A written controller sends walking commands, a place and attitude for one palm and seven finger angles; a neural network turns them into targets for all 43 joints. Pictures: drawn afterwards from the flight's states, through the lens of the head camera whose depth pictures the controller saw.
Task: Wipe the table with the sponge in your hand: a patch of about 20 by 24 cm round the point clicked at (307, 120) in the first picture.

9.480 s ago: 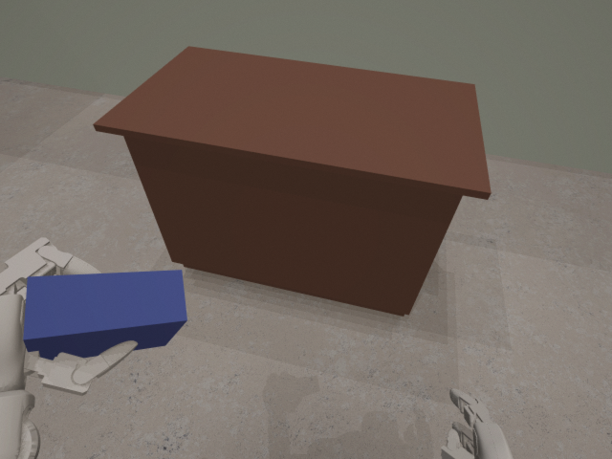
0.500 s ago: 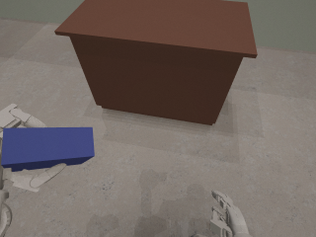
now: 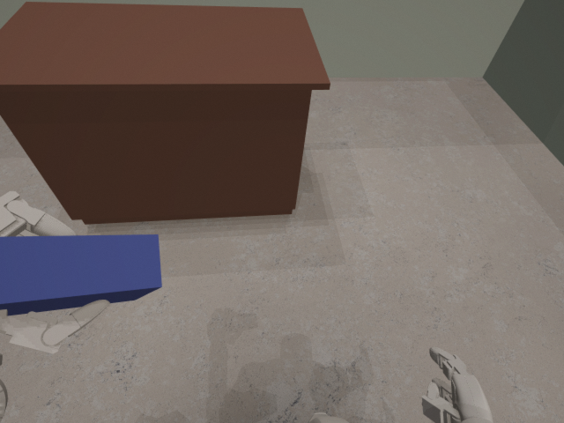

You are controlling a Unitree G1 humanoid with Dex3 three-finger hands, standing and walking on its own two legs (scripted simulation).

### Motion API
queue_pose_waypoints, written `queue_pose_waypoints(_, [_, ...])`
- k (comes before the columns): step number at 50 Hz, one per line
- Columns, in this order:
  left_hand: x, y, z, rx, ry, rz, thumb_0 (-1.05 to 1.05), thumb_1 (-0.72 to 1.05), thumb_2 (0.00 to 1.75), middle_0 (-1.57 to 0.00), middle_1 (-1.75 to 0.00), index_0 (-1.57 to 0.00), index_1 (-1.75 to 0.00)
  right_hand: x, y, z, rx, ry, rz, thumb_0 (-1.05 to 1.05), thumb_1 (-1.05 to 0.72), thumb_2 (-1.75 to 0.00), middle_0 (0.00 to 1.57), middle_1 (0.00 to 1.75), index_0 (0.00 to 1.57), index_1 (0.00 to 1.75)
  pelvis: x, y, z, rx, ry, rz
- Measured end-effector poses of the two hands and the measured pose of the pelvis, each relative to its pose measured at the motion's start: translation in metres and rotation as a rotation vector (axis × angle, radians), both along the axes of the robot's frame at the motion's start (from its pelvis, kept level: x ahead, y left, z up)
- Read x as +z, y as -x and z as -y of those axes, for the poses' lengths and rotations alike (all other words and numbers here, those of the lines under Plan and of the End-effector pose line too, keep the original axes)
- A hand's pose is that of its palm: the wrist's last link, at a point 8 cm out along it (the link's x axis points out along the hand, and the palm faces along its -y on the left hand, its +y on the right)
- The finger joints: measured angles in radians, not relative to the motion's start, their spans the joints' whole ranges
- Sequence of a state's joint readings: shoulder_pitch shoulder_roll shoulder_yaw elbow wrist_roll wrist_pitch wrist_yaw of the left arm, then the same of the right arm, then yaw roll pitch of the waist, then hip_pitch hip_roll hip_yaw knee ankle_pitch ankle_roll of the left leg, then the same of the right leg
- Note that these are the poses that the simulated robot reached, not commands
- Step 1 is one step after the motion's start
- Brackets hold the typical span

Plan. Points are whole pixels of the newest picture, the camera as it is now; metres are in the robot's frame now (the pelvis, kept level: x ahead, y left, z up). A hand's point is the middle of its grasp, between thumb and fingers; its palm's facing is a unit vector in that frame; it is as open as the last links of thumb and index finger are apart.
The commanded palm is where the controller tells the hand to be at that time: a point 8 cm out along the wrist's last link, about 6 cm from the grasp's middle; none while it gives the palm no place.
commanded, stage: turn to face it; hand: left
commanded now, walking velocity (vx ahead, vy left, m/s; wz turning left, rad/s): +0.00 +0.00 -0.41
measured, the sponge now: (103, 273) +0.23 +0.21 +0.16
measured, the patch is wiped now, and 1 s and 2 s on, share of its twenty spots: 0.00 0.00 0.00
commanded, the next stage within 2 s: take the last steps up to it in 0.30 s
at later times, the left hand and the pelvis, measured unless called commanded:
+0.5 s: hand (159, 311) +0.19 +0.14 +0.18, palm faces +0.14 -0.84 -0.53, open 9.7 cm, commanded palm +0.14 +0.20 +0.19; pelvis -0.07 -0.04 +0.00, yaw -11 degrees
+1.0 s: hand (140, 320) +0.17 +0.15 +0.18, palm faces +0.25 -0.86 -0.44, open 9.7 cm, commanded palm +0.13 +0.21 +0.19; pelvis -0.07 -0.04 +0.01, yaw -8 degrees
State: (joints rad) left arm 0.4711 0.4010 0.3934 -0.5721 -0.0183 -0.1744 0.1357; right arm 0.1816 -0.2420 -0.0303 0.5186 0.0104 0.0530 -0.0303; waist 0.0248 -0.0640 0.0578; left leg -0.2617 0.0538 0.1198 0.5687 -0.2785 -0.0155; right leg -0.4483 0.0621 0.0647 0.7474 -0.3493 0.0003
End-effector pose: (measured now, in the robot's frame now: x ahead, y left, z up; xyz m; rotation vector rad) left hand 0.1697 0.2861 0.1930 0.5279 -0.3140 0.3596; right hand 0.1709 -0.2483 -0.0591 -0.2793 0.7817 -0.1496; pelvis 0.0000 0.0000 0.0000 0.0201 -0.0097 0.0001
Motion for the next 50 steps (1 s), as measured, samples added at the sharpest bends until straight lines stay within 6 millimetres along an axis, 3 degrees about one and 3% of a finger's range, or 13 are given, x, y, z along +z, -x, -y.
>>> queue_pose_waypoints(6, [0.005,-0.003,0.019,-0.056,0.026,0.004,-0.01,-0.45,0.99,-0.79,-1.34,-0.79,-1.34,-0.002,0.025,-0.030,0.006,-0.133,0.053,0.01,-0.90,-0.90,0.20,0.30,0.20,0.30,0.007,0.015,0.005,-0.068,0.050,0.015])
queue_pose_waypoints(10, [0.008,-0.008,0.046,-0.113,-0.003,-0.014,-0.01,-0.45,1.00,-0.79,-1.34,-0.79,-1.34,-0.014,0.047,-0.031,-0.006,-0.206,0.053,0.01,-0.90,-0.90,0.20,0.30,0.20,0.30,0.005,0.026,0.020,-0.111,0.061,0.007])
queue_pose_waypoints(15, [0.002,-0.011,0.086,-0.177,-0.065,-0.036,-0.01,-0.45,1.00,-0.79,-1.34,-0.79,-1.34,-0.043,0.083,0.000,-0.065,-0.232,0.015,0.01,-0.90,-0.90,0.20,0.30,0.21,0.30,-0.007,0.046,0.041,-0.140,0.052,0.009])
queue_pose_waypoints(19, [0.000,-0.005,0.103,-0.232,-0.064,-0.099,-0.01,-0.45,1.00,-0.79,-1.34,-0.79,-1.34,-0.044,0.118,0.036,-0.172,-0.172,-0.055,0.01,-0.90,-0.90,0.20,0.30,0.20,0.30,-0.002,0.060,0.044,-0.176,0.022,0.005])
queue_pose_waypoints(24, [0.004,0.009,0.104,-0.272,-0.087,-0.104,-0.01,-0.45,1.00,-0.79,-1.34,-0.79,-1.34,-0.027,0.156,0.070,-0.271,-0.062,-0.074,0.01,-0.90,-0.90,0.20,0.30,0.20,0.30,0.004,0.072,0.044,-0.197,0.011,-0.010])
queue_pose_waypoints(29, [0.007,0.024,0.088,-0.261,-0.057,-0.013,-0.01,-0.45,1.00,-0.79,-1.34,-0.79,-1.34,-0.011,0.178,0.082,-0.297,0.041,-0.059,0.01,-0.90,-0.90,0.20,0.30,0.20,0.30,0.002,0.078,0.036,-0.184,0.023,-0.007])
queue_pose_waypoints(36, [0.008,0.034,0.070,-0.177,0.002,0.021,-0.01,-0.45,1.00,-0.79,-1.34,-0.79,-1.34,-0.005,0.177,0.056,-0.279,-0.014,0.003,0.01,-0.90,-0.90,0.19,0.30,0.20,0.30,0.012,0.079,0.033,-0.172,0.057,0.007])
queue_pose_waypoints(42, [0.005,0.037,0.084,-0.160,-0.005,-0.012,-0.01,-0.45,1.00,-0.79,-1.34,-0.79,-1.34,-0.023,0.157,0.030,-0.206,-0.122,0.027,0.01,-0.90,-0.90,0.20,0.30,0.20,0.30,0.008,0.079,0.044,-0.175,0.042,0.002])
queue_pose_waypoints(46, [0.001,0.034,0.096,-0.172,-0.014,-0.014,-0.01,-0.45,1.00,-0.79,-1.34,-0.79,-1.34,-0.041,0.145,0.027,-0.158,-0.157,-0.004,0.01,-0.90,-0.90,0.20,0.30,0.20,0.30,-0.001,0.081,0.047,-0.153,0.035,0.008])
queue_pose_waypoints(50, [0.004,0.029,0.092,-0.171,-0.003,-0.030,-0.01,-0.45,1.00,-0.79,-1.34,-0.79,-1.34,-0.037,0.138,0.033,-0.157,-0.142,-0.055,0.01,-0.90,-0.90,0.20,0.30,0.20,0.30,0.007,0.073,0.045,-0.148,0.015,0.005])
